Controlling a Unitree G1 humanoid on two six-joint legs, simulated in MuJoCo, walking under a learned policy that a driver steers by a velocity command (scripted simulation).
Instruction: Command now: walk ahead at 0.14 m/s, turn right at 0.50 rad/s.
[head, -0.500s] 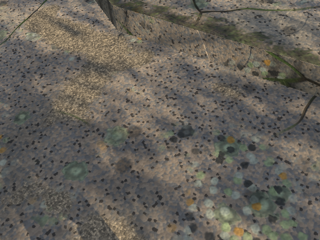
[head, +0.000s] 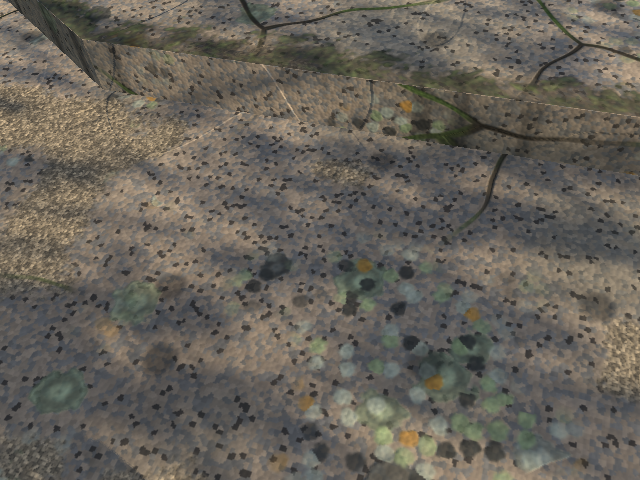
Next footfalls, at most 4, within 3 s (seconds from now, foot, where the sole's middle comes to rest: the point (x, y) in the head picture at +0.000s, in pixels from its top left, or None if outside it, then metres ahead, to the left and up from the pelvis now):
0.52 left None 0.35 0.11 -0.76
1.02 right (411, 465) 0.48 -0.09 -0.76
1.36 left None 0.38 0.14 -0.76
1.70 right None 0.43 -0.13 -0.76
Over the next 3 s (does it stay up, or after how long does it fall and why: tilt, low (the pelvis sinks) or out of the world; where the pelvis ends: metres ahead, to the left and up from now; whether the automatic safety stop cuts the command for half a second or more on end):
stays up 0.89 0.04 0.02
